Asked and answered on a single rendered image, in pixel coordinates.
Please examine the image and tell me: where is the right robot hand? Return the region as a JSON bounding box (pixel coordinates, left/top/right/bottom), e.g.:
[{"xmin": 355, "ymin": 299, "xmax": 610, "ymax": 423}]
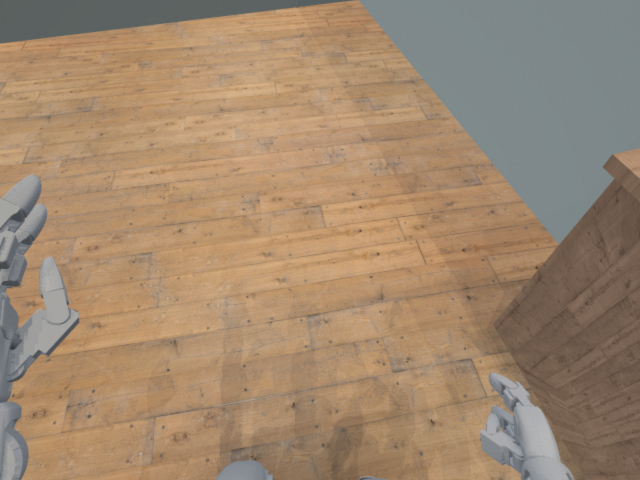
[{"xmin": 480, "ymin": 372, "xmax": 561, "ymax": 473}]

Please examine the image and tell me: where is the robot right forearm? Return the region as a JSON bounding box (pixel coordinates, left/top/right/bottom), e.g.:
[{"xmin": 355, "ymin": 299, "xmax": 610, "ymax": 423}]
[{"xmin": 521, "ymin": 457, "xmax": 575, "ymax": 480}]

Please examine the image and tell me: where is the left robot hand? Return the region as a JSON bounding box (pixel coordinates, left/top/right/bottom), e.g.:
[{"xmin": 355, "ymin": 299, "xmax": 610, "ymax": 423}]
[{"xmin": 0, "ymin": 174, "xmax": 79, "ymax": 403}]

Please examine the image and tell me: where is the robot left forearm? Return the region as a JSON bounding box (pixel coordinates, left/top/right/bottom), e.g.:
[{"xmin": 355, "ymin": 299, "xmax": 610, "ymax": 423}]
[{"xmin": 0, "ymin": 402, "xmax": 29, "ymax": 480}]

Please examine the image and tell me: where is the counter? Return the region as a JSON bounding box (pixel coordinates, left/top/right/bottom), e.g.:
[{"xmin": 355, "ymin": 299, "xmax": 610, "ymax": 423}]
[{"xmin": 493, "ymin": 148, "xmax": 640, "ymax": 480}]

